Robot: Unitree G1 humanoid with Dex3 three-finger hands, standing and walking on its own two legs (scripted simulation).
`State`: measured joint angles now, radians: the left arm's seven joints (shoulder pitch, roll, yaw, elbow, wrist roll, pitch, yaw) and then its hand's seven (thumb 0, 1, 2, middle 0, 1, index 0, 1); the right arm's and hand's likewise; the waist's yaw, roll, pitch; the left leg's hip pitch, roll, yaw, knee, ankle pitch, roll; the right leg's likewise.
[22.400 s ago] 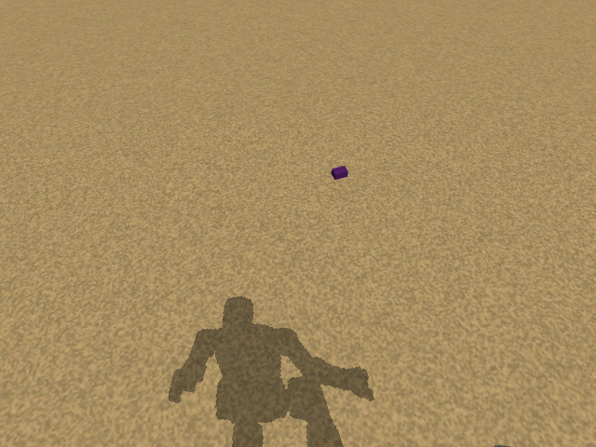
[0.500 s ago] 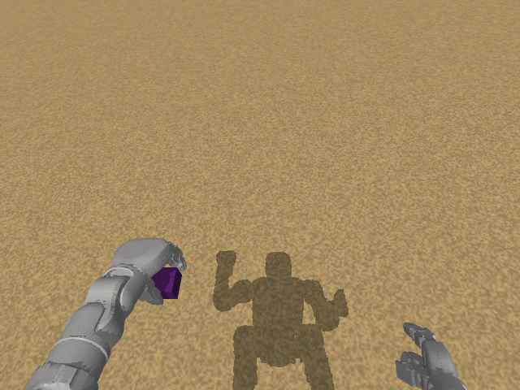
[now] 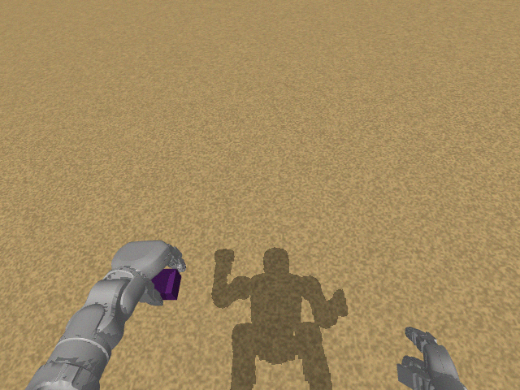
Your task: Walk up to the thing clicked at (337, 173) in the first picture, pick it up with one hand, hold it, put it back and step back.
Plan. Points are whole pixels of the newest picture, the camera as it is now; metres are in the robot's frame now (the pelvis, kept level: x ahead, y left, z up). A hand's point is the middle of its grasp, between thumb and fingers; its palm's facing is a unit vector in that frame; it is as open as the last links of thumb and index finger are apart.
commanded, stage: crouch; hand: left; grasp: from above
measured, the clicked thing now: (158, 284) +0.30 +0.22 -0.07
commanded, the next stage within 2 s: lower in 1.98 s
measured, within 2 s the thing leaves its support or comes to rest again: neither
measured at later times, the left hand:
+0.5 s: hand (174, 302) +0.33 +0.24 -0.24, palm faces -0.43 +0.06 -0.90, open 7.5 cm
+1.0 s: hand (190, 315) +0.37 +0.27 -0.46, palm faces -0.46 +0.02 -0.89, open 7.5 cm
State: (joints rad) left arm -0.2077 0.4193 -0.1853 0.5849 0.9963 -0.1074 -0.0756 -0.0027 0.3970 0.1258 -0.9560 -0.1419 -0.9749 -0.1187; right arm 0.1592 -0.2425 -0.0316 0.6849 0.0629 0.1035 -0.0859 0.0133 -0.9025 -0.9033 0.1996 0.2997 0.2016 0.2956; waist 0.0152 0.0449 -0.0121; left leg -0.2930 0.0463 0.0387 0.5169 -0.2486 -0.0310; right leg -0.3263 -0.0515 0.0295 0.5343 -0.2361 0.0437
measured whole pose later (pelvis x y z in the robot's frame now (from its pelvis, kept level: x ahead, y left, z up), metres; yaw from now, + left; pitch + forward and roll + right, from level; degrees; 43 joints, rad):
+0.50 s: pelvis -0.04 +0.01 -0.13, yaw +1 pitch +24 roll -2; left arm -0.58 0.43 -0.12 1.14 1.21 -0.15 0.33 0.00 0.38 0.16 -0.97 -0.13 -0.99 -0.11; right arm 0.22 -0.27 -0.09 0.72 -0.03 0.07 -0.03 0.01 -0.91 -0.90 0.20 0.30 0.20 0.30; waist -0.09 0.02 -0.16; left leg -1.23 0.05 -0.03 1.34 -0.52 -0.03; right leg -1.22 -0.04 0.02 1.30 -0.48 0.06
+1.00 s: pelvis -0.07 +0.02 -0.31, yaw -1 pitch +37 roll -6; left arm -0.79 0.58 0.02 1.22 1.27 -0.22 0.32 0.00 0.40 0.14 -0.93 -0.18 -0.96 -0.14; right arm 0.18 -0.24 -0.04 0.74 -0.09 -0.03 0.05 0.01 -0.90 -0.90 0.20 0.30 0.20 0.30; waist -0.16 0.03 -0.18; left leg -1.99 0.01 -0.10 2.01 -0.66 -0.02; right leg -1.94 -0.05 0.02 1.93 -0.63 0.07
